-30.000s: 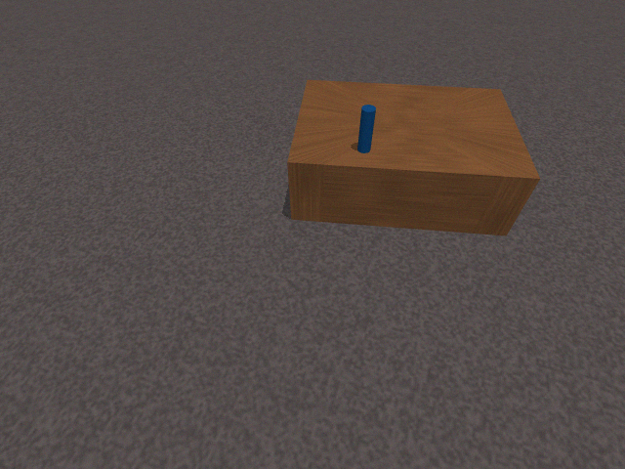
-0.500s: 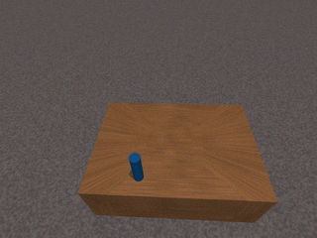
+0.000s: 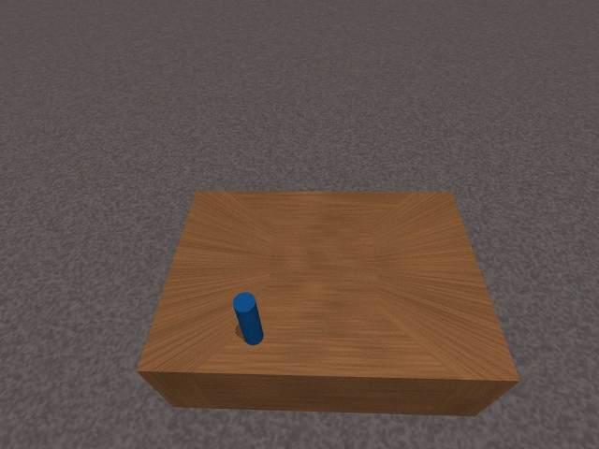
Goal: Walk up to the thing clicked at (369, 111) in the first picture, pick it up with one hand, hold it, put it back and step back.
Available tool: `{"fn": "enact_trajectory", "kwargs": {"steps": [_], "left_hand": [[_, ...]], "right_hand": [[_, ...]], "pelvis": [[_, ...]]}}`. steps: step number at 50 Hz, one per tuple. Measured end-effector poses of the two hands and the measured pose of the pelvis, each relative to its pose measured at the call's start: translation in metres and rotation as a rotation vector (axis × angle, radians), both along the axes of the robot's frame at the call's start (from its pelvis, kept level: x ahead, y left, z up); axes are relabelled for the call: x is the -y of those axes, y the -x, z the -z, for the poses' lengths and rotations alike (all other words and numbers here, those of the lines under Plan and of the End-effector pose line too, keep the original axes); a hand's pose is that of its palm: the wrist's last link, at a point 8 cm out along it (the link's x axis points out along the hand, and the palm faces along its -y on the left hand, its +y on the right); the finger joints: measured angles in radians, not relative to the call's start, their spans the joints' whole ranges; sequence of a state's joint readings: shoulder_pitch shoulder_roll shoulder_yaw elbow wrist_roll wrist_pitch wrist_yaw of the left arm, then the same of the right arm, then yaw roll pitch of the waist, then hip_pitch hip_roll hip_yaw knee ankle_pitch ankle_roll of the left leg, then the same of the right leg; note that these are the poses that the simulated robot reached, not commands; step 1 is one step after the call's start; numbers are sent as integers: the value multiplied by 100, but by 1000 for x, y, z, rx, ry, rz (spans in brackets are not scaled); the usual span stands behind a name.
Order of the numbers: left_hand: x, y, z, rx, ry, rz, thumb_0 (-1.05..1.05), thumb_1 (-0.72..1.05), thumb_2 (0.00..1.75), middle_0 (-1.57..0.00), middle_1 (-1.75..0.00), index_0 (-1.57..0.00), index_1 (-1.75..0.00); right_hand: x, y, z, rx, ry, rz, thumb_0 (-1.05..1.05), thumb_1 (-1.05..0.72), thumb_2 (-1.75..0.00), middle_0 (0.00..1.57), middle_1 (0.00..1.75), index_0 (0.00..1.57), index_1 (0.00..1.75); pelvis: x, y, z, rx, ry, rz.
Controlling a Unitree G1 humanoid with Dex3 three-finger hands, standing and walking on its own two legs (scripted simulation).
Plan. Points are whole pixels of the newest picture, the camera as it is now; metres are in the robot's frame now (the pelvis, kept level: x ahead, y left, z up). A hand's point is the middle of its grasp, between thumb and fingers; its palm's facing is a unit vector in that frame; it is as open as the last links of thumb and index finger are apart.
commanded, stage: stand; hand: left
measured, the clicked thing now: (249, 320) +0.46 +0.16 -0.36
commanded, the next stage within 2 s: none
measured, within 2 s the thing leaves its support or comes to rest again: neither
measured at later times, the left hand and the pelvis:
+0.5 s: hand out of the picture +0.08 +0.25 -0.15, palm faces -0.02 -0.94 -0.35, open 9.2 cm; pelvis +0.01 +0.00 +0.00, yaw +0 degrees
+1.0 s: hand out of the picture +0.05 +0.25 -0.16, palm faces -0.03 -0.94 -0.35, open 7.4 cm; pelvis +0.00 +0.00 +0.00, yaw +0 degrees
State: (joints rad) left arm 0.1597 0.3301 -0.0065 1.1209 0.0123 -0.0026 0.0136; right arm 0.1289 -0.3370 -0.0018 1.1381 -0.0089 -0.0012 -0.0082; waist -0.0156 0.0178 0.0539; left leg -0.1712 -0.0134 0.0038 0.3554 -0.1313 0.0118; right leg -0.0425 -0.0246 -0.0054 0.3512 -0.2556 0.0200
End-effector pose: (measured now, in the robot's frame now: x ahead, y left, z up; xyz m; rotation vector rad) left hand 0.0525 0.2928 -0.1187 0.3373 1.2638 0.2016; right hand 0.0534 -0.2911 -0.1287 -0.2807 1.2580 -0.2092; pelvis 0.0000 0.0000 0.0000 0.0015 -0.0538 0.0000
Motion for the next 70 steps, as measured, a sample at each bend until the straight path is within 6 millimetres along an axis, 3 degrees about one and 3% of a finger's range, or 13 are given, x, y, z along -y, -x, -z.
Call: {"fn": "enact_trajectory", "kwargs": {"steps": [6,10,20,26,31,46,70], "left_hand": [[4,-17,-1,29,7,3,-1,-54,7,-8,-7,-8,-7],[6,-24,-1,40,10,6,-1,-42,19,-13,-16,-13,-15],[5,-27,-1,47,13,6,-1,22,71,-20,-28,-19,-27],[3,-22,-2,47,9,2,0,62,84,-20,-30,-20,-29],[0,-14,-2,40,7,0,0,79,88,-21,-30,-20,-30],[-1,5,1,-8,10,-10,0,90,90,-21,-30,-21,-30],[9,-19,-1,35,14,3,0,90,90,-21,-30,-21,-30]], "right_hand": [[4,-13,-3,12,8,-9,1,-90,-91,20,30,20,30],[6,-20,-6,23,16,-12,1,-90,-90,20,30,20,30],[9,-24,-9,37,27,-16,1,-90,-90,20,30,20,29],[8,-20,-9,35,24,-15,1,-90,-90,20,30,20,29],[7,-13,-9,33,21,-11,1,-90,-90,20,30,20,29],[10,4,-6,-15,19,2,1,-90,-90,20,30,20,29],[15,-20,-9,23,20,-18,1,-90,-90,20,30,20,29]], "pelvis": [[3,-6,-1,-2,1,0],[4,-8,-1,-3,1,1],[4,-8,-2,0,1,2],[3,-5,-2,6,3,0],[3,-2,-2,10,3,0],[4,0,-2,3,0,-3],[11,-9,-2,-2,-1,-4]]}}
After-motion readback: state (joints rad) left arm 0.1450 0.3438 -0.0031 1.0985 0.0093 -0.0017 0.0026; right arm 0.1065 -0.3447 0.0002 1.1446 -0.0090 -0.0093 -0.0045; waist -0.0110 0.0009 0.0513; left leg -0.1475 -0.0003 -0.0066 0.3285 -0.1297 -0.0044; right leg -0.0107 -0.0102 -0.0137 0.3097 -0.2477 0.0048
